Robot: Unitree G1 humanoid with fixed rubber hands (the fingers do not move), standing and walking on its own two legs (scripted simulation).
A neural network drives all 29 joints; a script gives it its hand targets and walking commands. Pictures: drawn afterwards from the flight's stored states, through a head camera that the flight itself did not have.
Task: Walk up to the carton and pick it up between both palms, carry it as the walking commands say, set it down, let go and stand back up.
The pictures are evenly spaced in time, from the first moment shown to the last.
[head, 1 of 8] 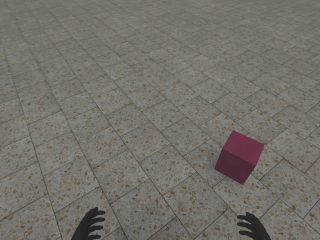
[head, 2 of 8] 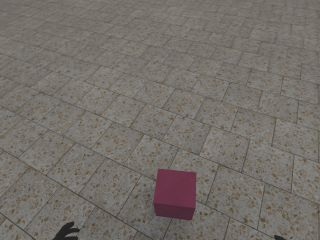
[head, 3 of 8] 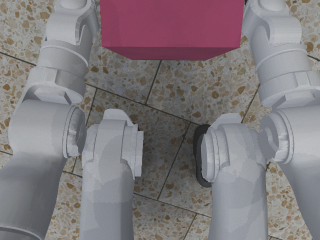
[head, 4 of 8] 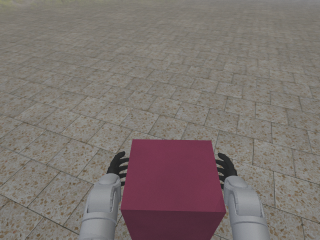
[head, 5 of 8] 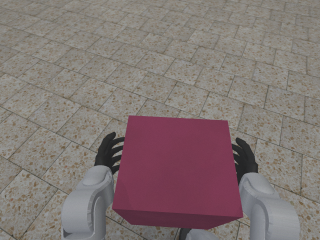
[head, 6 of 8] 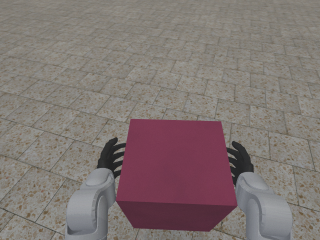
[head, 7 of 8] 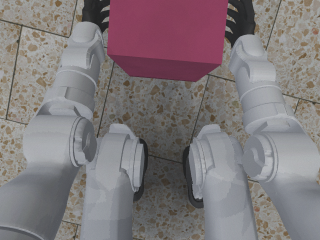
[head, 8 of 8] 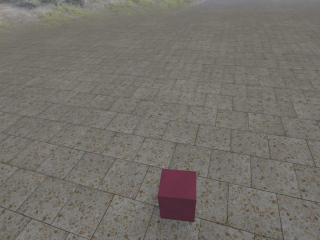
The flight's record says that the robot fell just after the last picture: no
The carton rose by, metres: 0.68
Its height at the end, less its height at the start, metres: +0.00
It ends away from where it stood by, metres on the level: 2.75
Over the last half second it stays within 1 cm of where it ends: yes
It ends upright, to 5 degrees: yes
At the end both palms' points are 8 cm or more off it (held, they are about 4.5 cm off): yes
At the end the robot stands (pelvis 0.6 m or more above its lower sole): yes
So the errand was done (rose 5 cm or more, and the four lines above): yes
